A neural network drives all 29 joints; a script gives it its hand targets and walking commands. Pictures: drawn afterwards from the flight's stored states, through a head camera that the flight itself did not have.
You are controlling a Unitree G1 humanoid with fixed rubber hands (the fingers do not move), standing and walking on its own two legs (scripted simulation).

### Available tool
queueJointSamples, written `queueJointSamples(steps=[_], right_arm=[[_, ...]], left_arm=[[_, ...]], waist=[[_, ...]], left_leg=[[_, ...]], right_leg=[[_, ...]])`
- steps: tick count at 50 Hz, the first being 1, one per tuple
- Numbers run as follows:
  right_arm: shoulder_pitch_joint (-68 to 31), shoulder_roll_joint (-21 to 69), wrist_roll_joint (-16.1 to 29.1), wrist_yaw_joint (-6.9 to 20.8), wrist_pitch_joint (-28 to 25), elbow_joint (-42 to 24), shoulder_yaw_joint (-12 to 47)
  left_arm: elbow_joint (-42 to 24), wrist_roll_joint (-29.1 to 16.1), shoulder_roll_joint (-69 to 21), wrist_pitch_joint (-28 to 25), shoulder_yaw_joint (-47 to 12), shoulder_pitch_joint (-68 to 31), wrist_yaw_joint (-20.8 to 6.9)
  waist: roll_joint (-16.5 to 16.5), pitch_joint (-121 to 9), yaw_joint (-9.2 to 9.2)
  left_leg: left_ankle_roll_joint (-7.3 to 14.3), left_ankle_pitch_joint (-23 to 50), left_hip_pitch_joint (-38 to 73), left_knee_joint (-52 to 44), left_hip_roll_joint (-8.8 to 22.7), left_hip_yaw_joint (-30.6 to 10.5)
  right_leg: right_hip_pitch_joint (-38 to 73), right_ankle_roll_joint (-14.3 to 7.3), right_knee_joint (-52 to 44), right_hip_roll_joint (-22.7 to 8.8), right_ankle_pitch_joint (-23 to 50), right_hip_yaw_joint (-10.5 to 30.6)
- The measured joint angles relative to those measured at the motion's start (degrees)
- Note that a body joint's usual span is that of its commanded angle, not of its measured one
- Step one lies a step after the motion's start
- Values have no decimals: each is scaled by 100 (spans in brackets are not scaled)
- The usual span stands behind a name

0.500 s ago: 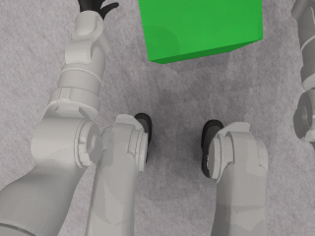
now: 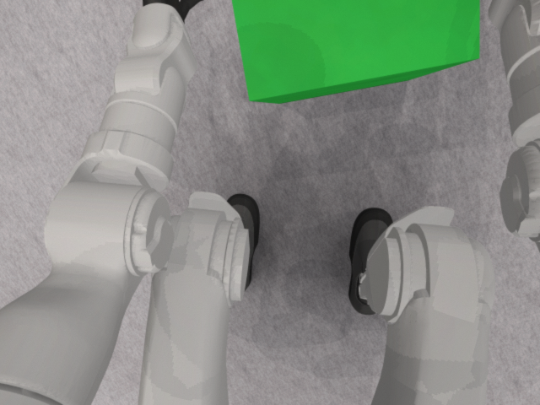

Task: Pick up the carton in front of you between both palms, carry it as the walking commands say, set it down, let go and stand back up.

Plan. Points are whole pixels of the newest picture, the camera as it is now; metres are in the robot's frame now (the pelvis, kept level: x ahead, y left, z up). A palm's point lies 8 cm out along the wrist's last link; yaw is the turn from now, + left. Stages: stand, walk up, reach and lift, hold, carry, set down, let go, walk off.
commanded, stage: reach and lift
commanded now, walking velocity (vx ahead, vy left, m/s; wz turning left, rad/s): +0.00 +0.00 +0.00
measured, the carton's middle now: (338, 3) +0.54 -0.04 -0.25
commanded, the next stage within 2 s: none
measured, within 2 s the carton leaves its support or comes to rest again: leaves its support in 0.48 s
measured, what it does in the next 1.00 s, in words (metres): rises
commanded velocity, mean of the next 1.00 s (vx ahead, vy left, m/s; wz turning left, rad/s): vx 0.00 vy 0.00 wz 0.00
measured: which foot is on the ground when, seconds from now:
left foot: down 0.00-1.00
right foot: down 0.00-1.00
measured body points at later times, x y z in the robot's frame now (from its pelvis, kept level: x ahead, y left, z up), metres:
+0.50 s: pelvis +0.00 +0.00 +0.00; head +0.37 -0.06 +0.25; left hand +0.55 +0.12 -0.16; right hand +0.57 -0.18 -0.18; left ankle +0.12 +0.14 -0.34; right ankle +0.10 -0.12 -0.34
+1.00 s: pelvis -0.01 +0.01 +0.09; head +0.27 -0.04 +0.44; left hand +0.51 +0.11 +0.02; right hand +0.52 -0.19 +0.01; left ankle +0.13 +0.14 -0.34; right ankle +0.10 -0.12 -0.34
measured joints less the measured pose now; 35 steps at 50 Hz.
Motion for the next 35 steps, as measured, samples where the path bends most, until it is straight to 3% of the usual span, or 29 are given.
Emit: queueJointSamples(steps=[9, 12, 16, 22, 29, 35], right_arm=[[-211, 159, -27, 2, 44, 91, 111], [-371, 255, -231, -55, 129, 236, 34], [-473, 384, -646, 7, 344, 282, -242], [2, 668, -1067, 114, 668, -298, -717], [823, 895, -882, -277, 975, -1182, -610], [1370, 1181, -877, -280, 1315, -1856, -776]], left_arm=[[36, 195, -198, 45, 77, -306, -26], [73, 486, -328, 103, 452, -441, 116], [-72, 882, -415, 346, 1002, -432, 12], [-457, 1198, -434, 714, 1358, -147, -207], [-1290, 917, -685, 831, 1212, 523, 2], [-2303, 951, -1049, 1022, 1323, 1463, 30]], waist=[[19, 129, -24], [22, 174, -48], [21, 123, -93], [5, -169, -141], [61, -652, -97], [46, -1349, -149]], left_leg=[[14, 135, 61, -134, -11, 8], [8, 137, 90, -137, -15, 6], [-27, 108, 67, -90, -71, -1], [-116, -39, -42, 68, -136, -111], [-205, -131, -101, 76, -282, -271], [-211, -116, 27, -200, -310, -325]], right_leg=[[63, 15, -136, 4, 136, 14], [81, 23, -142, 31, 154, 24], [41, 12, -71, 42, 128, 43], [-68, -53, 70, 45, -2, -43], [-128, -15, 21, 143, -40, -76], [-17, 184, -348, 374, 110, 35]])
